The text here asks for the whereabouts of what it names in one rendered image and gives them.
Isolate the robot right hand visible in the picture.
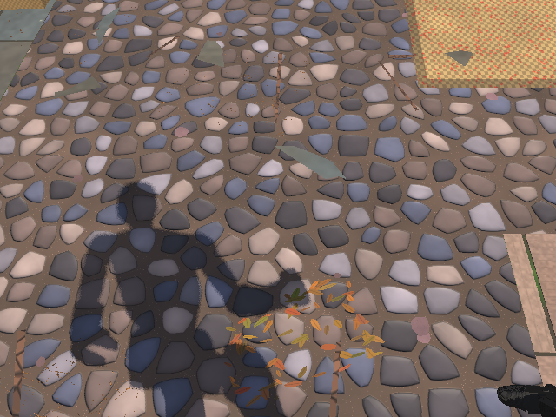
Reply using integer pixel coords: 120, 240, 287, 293
497, 384, 556, 417

